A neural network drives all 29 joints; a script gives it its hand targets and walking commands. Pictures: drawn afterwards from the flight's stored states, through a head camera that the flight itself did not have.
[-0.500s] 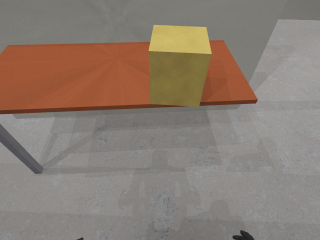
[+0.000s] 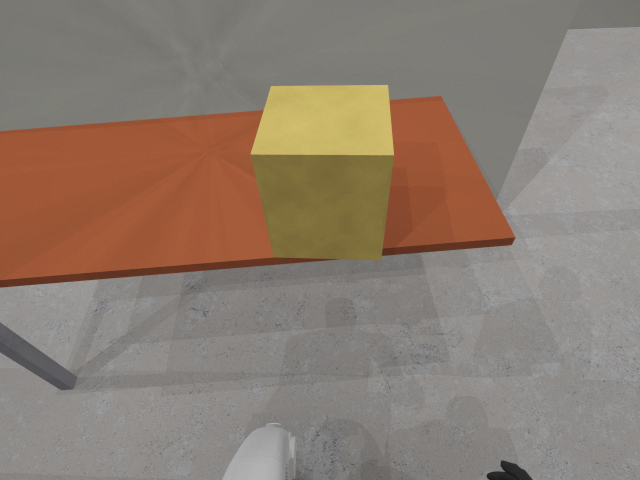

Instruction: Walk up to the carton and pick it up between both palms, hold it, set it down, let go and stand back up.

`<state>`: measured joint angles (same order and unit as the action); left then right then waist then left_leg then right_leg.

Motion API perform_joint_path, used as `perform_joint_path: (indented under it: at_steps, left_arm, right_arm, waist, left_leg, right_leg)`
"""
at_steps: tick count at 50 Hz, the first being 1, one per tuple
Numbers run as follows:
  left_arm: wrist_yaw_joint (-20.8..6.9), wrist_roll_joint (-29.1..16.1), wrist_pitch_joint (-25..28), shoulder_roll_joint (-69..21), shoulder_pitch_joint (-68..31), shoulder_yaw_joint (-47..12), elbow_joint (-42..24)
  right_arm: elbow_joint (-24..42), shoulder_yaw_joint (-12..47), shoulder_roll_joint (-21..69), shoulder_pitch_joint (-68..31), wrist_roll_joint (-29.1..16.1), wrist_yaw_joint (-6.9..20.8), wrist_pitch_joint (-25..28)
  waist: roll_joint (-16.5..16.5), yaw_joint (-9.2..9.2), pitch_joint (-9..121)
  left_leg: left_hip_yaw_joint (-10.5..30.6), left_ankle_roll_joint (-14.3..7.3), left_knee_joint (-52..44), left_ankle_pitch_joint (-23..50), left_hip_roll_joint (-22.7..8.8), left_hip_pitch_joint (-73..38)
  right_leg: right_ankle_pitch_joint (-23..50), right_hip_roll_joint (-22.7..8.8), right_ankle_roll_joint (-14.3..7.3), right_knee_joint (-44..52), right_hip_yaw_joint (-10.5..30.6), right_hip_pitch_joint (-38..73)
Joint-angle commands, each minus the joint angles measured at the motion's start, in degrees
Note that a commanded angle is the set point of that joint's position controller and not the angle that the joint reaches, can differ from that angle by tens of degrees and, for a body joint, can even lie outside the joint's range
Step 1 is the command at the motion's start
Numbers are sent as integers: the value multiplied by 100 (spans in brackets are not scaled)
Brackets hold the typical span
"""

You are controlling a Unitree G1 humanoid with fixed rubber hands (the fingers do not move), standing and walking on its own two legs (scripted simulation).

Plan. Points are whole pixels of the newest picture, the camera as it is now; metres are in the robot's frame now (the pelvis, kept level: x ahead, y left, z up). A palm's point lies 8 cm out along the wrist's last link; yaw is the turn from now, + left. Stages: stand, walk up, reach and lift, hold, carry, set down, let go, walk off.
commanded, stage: walk up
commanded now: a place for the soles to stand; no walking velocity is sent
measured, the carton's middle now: (327, 175) +0.60 +0.02 +0.00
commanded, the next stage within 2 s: none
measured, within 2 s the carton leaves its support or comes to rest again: neither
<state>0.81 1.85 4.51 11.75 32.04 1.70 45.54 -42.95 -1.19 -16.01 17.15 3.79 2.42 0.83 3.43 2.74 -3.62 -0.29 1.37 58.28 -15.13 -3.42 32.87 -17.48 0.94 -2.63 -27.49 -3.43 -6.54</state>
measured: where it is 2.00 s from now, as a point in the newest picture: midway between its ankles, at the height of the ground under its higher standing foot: outside the picture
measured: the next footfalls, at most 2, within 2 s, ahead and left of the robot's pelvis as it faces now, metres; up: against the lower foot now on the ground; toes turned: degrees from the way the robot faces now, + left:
left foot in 0.20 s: +0.18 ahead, +0.15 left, +0.00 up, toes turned +0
right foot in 0.60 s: +0.25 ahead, -0.09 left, +0.00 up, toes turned -4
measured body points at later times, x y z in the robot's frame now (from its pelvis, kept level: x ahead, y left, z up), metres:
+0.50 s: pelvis +0.15 +0.05 +0.00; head +0.18 +0.07 +0.45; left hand +0.26 +0.30 -0.13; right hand +0.17 -0.21 -0.12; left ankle +0.21 +0.14 -0.74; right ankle +0.18 -0.09 -0.69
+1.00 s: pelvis +0.11 +0.05 -0.01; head +0.10 +0.05 +0.44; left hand +0.24 +0.29 -0.13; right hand +0.17 -0.21 -0.13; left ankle +0.14 +0.15 -0.74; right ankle +0.20 -0.08 -0.73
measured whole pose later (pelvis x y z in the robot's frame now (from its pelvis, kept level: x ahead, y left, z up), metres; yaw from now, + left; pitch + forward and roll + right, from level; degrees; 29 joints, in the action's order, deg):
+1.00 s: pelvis +0.11 +0.05 -0.01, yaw -5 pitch -3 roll +0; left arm -0.2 0.7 -1.6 14.3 12.9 -1.1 45.4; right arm -45.7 1.4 -13.6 17.7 -0.1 -0.1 -0.8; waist -0.9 0.0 -1.5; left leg -3.1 -1.4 32.8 -16.9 0.0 13.1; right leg -15.3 -0.5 -0.7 -32.7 0.7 -20.9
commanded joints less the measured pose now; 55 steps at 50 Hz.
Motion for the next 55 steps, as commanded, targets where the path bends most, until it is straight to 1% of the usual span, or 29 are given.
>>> perform_joint_path:
  at_steps: [1, 6, 8, 9, 10, 11, 12, 13, 15, 16, 19, 21, 22, 26, 28, 29, 30, 31, 32, 33, 34, 38, 41, 42, 43, 44, 46, 50, 55]
  left_arm:
    - [-29, -4, 135, 768, 213, 123, -154]
    - [-56, 116, 14, 1017, 249, 144, -111]
    - [-45, 160, -56, 1040, 37, 110, -156]
    - [-68, 179, -77, 914, 141, 47, -164]
    - [-86, 161, -89, 644, 417, -70, -171]
    - [-65, -18, -138, 357, 848, -183, -233]
    - [-4, -35, -277, 696, 736, -60, -387]
    - [6, 44, -309, 921, 153, -10, -539]
    - [-35, 19, -276, 800, -409, 13, -649]
    - [-49, 23, -277, 630, -433, -28, -646]
    - [-43, 115, -384, 454, -193, -18, -380]
    - [-24, 69, -412, 277, -352, -59, -368]
    - [-20, 62, -403, 171, -532, -105, -433]
    - [23, 24, -425, 350, -1202, -98, -575]
    - [38, 5, -430, 508, -1118, -44, -580]
    - [49, 43, -407, 689, -1215, -2, -588]
    - [43, -3, -419, 1009, -1289, 68, -649]
    - [38, -57, -474, 1323, -1535, 168, -694]
    - [43, -205, -511, 1404, -1687, 176, -703]
    - [60, -284, -531, 1386, -1879, 172, -701]
    - [82, -287, -537, 1259, -2018, 111, -715]
    - [101, -143, -554, 1136, -2237, 120, -755]
    - [26, -86, -595, 938, -2432, -34, -725]
    - [-12, -93, -609, 814, -2311, -97, -688]
    - [-45, -87, -600, 738, -2188, -157, -663]
    - [-60, -170, -608, 692, -2019, -195, -520]
    - [-87, -111, -584, 749, -1835, -160, -280]
    - [-103, -85, -412, 839, -1633, -162, -44]
    - [-68, -126, -366, 859, -1520, -234, 105]
  right_arm:
    - [399, 44, -51, -385, -27, 29, 59]
    - [438, 0, 53, -599, -8, -51, 152]
    - [255, -102, -37, 26, 35, -146, 213]
    - [76, -227, -259, 675, 53, -214, 260]
    - [-9, -337, -500, 1253, 91, -257, 275]
    - [125, -378, -914, 1642, -1, -292, 251]
    - [79, -437, -1175, 1472, -230, -376, 156]
    - [178, -394, -913, 1252, -401, -443, 114]
    - [283, -239, -560, 838, -358, -444, 175]
    - [298, -188, -479, 658, -322, -433, 233]
    - [264, -89, -179, 260, -270, -387, 327]
    - [199, 3, -161, 220, -314, -368, 336]
    - [185, -65, -349, 203, -287, -348, 303]
    - [184, -73, -635, 209, -275, -294, 41]
    - [282, -91, -800, 6, -296, -279, -64]
    - [265, -41, -667, 63, -356, -252, -118]
    - [288, 68, -517, 227, -355, -243, -159]
    - [291, 107, -378, 509, -430, -272, -206]
    - [259, 151, -310, 440, -379, -314, -290]
    - [292, 138, -326, 264, -309, -341, -350]
    - [297, 107, -351, 195, -305, -333, -370]
    - [184, 33, -403, 292, -278, -373, -291]
    - [87, 102, -162, 538, -342, -324, -148]
    - [151, 105, -253, 462, -321, -311, -74]
    - [162, 76, -405, 398, -308, -288, -35]
    - [199, 25, -679, 118, -370, -282, -50]
    - [120, 48, -665, -400, -402, -255, -86]
    - [-57, 60, -692, -238, -412, -241, -56]
    - [-239, 81, -551, -44, -434, -222, -83]
  waist:
    - [-1032, -53, -623]
    - [-1149, 9, -521]
    - [-784, -325, -434]
    - [-303, -555, -37]
    - [264, -734, 512]
    - [1297, -753, 1067]
    - [954, -794, 1206]
    - [413, -827, 769]
    - [164, -703, 102]
    - [320, -554, -30]
    - [170, -108, -11]
    - [132, -59, 148]
    - [355, -84, 269]
    - [605, -306, 511]
    - [854, -156, 439]
    - [438, -192, 246]
    - [-97, -226, 416]
    - [-842, -367, 523]
    - [-1088, -319, 360]
    - [-1520, -300, -9]
    - [-1619, -273, -19]
    - [-1470, -331, 233]
    - [-1073, -509, 664]
    - [-866, -404, 724]
    - [-554, -376, 664]
    - [-214, -235, 387]
    - [63, -33, -359]
    - [225, -93, -332]
    - [190, -241, -179]
  left_leg:
    - [-164, -28, -1038, 943, -110, 318]
    - [-426, -225, -2131, 986, 129, -930]
    - [-462, -325, -2611, 1139, 243, -1898]
    - [-440, -426, -2766, 1062, 359, -2704]
    - [250, -576, -2668, 1050, -275, -3575]
    - [2673, -1201, -3165, 911, -1813, -4162]
    - [3995, -1861, -3906, 225, -2403, -4322]
    - [3628, -1776, -4196, 0, -2285, -3623]
    - [2279, -1458, -4203, 1011, -1786, -2691]
    - [1599, -1420, -4157, 1701, -1677, -2399]
    - [507, -1354, -3833, 3915, -1298, -1505]
    - [-11, -1179, -3560, 4974, -1092, -1423]
    - [-177, -1115, -3349, 5035, -942, -1753]
    - [-143, -1110, -2985, 3966, -958, -1855]
    - [-139, -930, -2811, 3199, -933, -1379]
    - [-146, -769, -2779, 2157, -817, -1061]
    - [-171, -586, -2617, 959, -694, -894]
    - [-342, -415, -2267, -418, -427, -1147]
    - [-495, -282, -1611, -1131, 74, -1692]
    - [-385, -237, -1167, -1413, 234, -1797]
    - [-243, -265, -1052, -1679, 285, -1691]
    - [-2, -257, -793, -1554, 283, -1421]
    - [-51, -289, -2823, -475, 258, -2148]
    - [260, -361, -3209, -467, 58, -2259]
    - [1065, -576, -3597, -780, -476, -2259]
    - [1635, -782, -4123, -2162, -878, -1119]
    - [1416, -672, -4614, -2983, -732, 61]
    - [976, -546, -4336, -2257, -464, -438]
    - [782, -491, -4255, -2386, -299, -776]
  right_leg:
    - [1131, -1196, -576, 1309, 1060, -279]
    - [1574, -1313, -622, 771, 857, -437]
    - [1727, -1274, -513, 35, 762, -737]
    - [1785, -905, -391, -1026, 547, -867]
    - [950, -539, -220, -2346, 228, -1396]
    - [-1323, 89, 146, -4068, 54, -2090]
    - [-1884, 126, 266, -4826, 463, -2665]
    - [-1640, -169, 273, -5049, 632, -2848]
    - [-1158, -286, 285, -4721, 707, -2610]
    - [-969, -421, 342, -4381, 757, -2424]
    - [-573, -286, 317, -3806, 681, -1426]
    - [-274, -188, 309, -3020, 560, -1169]
    - [-54, -178, 304, -2417, 425, -1198]
    - [577, -64, 265, -1342, 123, -804]
    - [1582, -38, 188, -721, 78, -255]
    - [2136, -180, 77, -509, 259, -83]
    - [2653, -687, -112, -553, 921, 15]
    - [1943, -1293, -484, -271, 1606, -443]
    - [1068, -1668, -894, 366, 2061, -1478]
    - [407, -1688, -1005, 856, 2247, -2147]
    - [136, -1588, -977, 994, 2240, -2152]
    - [432, -1555, -959, 702, 2126, -1683]
    - [-354, -1198, -543, 423, 1800, -1475]
    - [-637, -1014, -295, 252, 1590, -1523]
    - [-700, -766, -30, -93, 1307, -1783]
    - [-932, -227, 145, -477, 724, -1332]
    - [-450, -186, 121, -500, 578, -467]
    - [200, -261, 135, -223, 517, -541]
    - [-412, -392, 104, 193, 871, -878]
